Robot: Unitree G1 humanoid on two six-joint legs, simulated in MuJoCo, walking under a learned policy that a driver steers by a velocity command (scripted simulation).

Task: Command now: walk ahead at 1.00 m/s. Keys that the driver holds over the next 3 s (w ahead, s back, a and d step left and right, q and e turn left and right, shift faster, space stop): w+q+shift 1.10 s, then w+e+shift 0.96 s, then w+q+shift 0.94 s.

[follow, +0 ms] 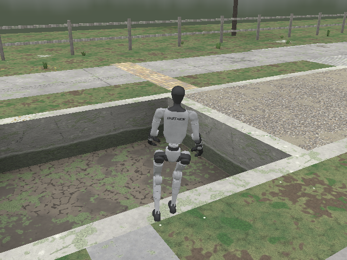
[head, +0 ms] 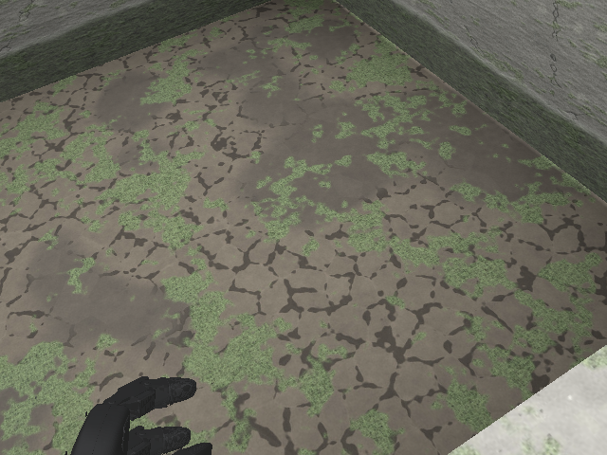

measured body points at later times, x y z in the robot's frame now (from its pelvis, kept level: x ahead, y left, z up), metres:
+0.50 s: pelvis -0.03 -0.15 +0.02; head -0.01 -0.15 +0.47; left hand +0.10 +0.11 -0.06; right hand +0.26 -0.34 -0.03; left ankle -0.03 +0.02 -0.60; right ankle +0.01 -0.26 -0.69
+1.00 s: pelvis -0.03 -0.09 +0.01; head -0.02 -0.05 +0.46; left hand -0.03 +0.24 -0.06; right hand +0.24 -0.13 -0.08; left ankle -0.05 -0.01 -0.69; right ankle +0.12 -0.17 -0.61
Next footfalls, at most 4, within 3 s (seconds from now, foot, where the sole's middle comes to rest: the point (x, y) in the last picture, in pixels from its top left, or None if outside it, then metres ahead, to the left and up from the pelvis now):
0.16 left None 0.03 0.09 -0.73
0.32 right None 0.05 -0.25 -0.73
0.78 left None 0.00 0.04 -0.73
1.16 right None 0.16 -0.12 -0.73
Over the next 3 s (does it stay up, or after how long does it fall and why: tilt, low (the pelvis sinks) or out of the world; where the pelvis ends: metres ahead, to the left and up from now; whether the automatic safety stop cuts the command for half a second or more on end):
stays up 0.03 -0.11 0.02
